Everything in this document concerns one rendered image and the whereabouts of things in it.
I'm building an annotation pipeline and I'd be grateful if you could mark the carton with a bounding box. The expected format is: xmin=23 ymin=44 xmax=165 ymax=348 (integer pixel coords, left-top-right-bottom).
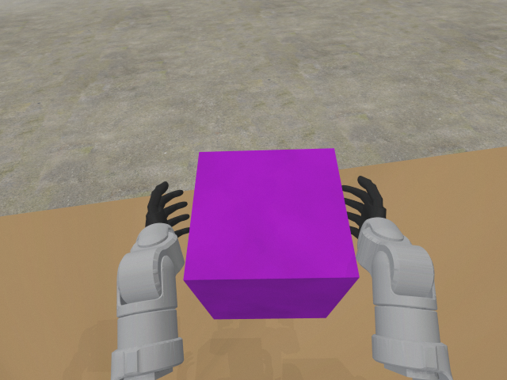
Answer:
xmin=183 ymin=148 xmax=360 ymax=319

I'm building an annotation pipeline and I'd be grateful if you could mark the right robot hand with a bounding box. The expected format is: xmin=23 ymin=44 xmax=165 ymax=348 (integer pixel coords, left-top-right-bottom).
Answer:
xmin=342 ymin=176 xmax=387 ymax=239

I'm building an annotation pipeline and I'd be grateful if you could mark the left robot forearm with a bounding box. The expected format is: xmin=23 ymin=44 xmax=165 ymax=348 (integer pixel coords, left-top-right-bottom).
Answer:
xmin=111 ymin=223 xmax=185 ymax=380

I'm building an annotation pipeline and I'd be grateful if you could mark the left robot hand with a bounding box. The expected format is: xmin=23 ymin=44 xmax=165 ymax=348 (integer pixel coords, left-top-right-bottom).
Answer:
xmin=145 ymin=181 xmax=190 ymax=238

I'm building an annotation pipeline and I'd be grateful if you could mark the right robot forearm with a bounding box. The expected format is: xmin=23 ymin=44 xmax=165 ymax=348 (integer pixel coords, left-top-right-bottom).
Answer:
xmin=356 ymin=217 xmax=453 ymax=380

